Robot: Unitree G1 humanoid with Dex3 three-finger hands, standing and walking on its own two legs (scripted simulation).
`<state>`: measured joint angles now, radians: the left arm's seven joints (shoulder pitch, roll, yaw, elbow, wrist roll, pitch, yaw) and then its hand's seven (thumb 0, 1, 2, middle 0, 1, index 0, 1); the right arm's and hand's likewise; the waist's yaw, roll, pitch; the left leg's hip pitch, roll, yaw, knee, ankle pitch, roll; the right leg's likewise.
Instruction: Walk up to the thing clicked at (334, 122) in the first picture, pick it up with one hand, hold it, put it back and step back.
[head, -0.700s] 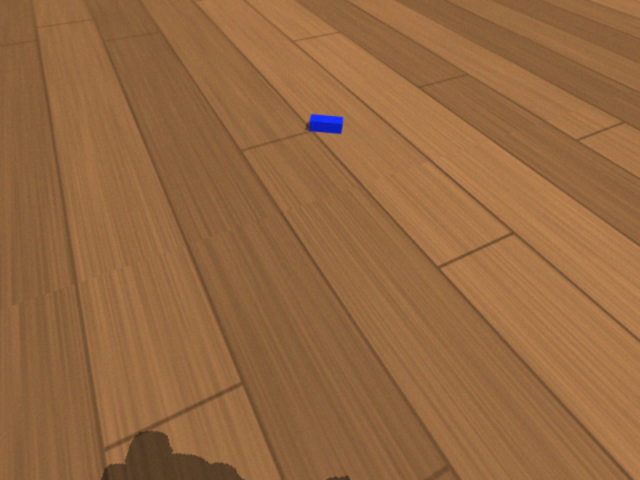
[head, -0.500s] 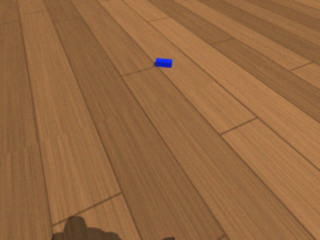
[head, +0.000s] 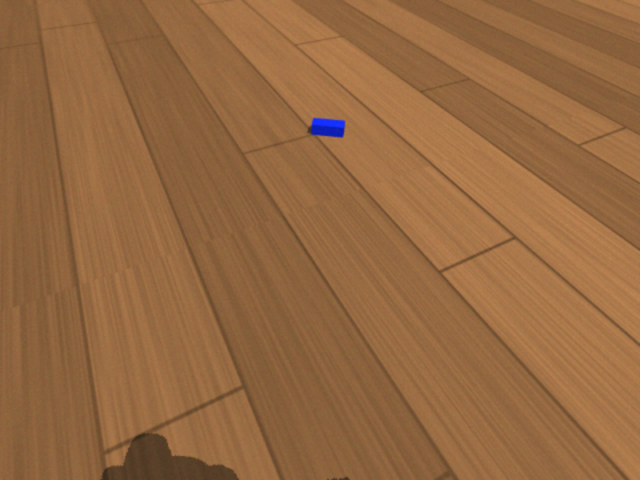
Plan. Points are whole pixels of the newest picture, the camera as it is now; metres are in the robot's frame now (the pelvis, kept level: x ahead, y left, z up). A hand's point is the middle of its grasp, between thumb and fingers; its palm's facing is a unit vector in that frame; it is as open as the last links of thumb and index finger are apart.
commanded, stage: stand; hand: left
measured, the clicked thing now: (328, 127) +2.03 -0.08 -0.75
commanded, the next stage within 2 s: walk up in 0.42 s
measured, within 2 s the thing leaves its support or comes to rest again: neither
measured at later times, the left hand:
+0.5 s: hand out of the picture +0.08 +0.26 -0.16, palm faces -0.02 -0.95 -0.32, open 7.4 cm
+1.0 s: hand (204, 428) +0.24 +0.17 -0.14, palm faces -0.02 -0.93 -0.38, open 7.4 cm
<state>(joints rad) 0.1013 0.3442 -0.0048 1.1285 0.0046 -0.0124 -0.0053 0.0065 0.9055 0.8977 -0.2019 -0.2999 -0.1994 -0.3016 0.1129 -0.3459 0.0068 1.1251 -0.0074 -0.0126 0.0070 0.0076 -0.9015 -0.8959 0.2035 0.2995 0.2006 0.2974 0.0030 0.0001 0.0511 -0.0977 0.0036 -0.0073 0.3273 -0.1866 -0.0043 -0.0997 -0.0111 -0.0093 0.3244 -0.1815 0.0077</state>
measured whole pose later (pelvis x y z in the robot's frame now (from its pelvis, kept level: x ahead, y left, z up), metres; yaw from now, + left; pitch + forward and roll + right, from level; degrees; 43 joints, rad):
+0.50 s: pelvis +0.01 +0.00 +0.00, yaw -1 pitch -1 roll +1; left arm 0.17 0.37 0.04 1.08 0.03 -0.01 -0.06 0.01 0.90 0.90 -0.20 -0.30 -0.20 -0.30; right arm 0.17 -0.36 -0.04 1.08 -0.03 -0.04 0.05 0.01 -0.90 -0.90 0.21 0.30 0.20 0.30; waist 0.02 -0.01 0.01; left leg -0.15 0.00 0.01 0.43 -0.36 0.04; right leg -0.18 -0.01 0.01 0.49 -0.41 -0.02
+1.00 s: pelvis +0.19 -0.11 -0.01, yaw -4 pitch -3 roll -1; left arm 0.31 0.40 0.06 0.98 0.01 -0.08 -0.07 0.01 0.90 0.90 -0.20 -0.30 -0.20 -0.30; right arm 0.19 -0.44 -0.07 0.97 -0.01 -0.05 0.09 0.01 -0.90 -0.90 0.20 0.30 0.20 0.30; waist 0.05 0.07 0.02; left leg -0.51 0.07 0.00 1.01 -0.26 0.01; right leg -0.07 0.01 -0.09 0.41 -0.28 -0.03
